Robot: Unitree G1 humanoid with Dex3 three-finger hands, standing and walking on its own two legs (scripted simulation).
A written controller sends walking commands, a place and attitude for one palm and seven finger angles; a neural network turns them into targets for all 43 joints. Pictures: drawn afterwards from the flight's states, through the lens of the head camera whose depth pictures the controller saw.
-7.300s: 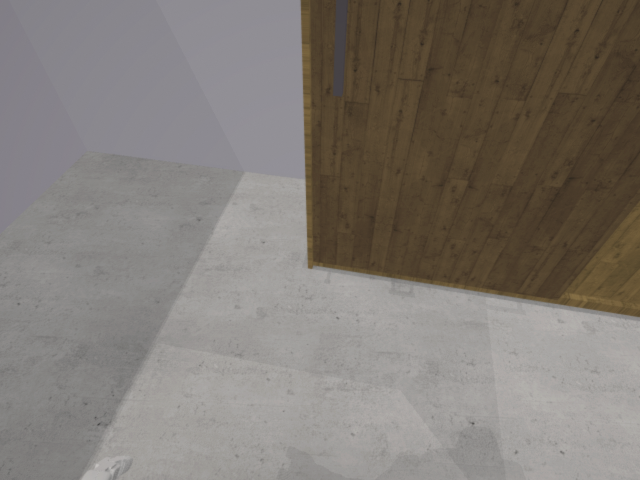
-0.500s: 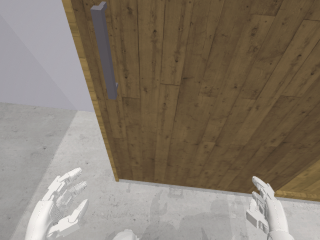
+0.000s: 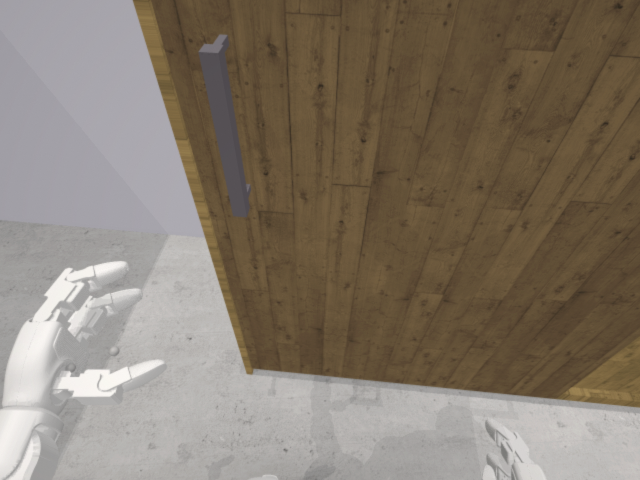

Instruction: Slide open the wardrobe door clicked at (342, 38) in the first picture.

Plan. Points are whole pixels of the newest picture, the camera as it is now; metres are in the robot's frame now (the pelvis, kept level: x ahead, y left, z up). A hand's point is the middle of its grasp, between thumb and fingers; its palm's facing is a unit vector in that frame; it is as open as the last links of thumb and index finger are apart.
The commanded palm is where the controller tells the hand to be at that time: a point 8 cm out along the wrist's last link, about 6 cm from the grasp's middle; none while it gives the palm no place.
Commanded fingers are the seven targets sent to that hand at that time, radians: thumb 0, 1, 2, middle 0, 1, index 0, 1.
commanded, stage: raise the hand with hooked fingers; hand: left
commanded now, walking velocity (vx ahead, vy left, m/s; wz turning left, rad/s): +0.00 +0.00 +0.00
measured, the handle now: (232, 136) +0.51 +0.17 +0.17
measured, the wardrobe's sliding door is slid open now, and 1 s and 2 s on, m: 0.00 0.00 0.00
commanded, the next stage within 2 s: move the hooked fingers beside the handle in 1.16 s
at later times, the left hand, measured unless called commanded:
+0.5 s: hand (86, 282) +0.26 +0.26 +0.16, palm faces +0.05 -1.00 -0.08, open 13.9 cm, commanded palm +0.23 +0.31 +0.18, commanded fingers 0.00 -0.50 0.30 -0.30 -1.20 -0.30 -1.20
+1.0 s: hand (90, 243) +0.29 +0.25 +0.19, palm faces +0.07 -1.00 -0.06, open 14.0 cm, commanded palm +0.26 +0.30 +0.20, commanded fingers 0.00 -0.50 0.30 -0.30 -1.20 -0.30 -1.20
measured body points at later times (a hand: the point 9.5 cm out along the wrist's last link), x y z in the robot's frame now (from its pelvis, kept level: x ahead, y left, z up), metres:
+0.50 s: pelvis +0.01 -0.01 +0.02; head +0.00 -0.02 +0.47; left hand +0.25 +0.31 +0.17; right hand +0.21 -0.22 -0.04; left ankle +0.05 +0.11 -0.71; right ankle -0.01 -0.13 -0.71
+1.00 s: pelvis +0.02 -0.02 +0.03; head +0.00 -0.04 +0.48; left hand +0.28 +0.31 +0.20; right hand +0.20 -0.26 -0.04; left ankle +0.05 +0.11 -0.71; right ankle -0.01 -0.13 -0.71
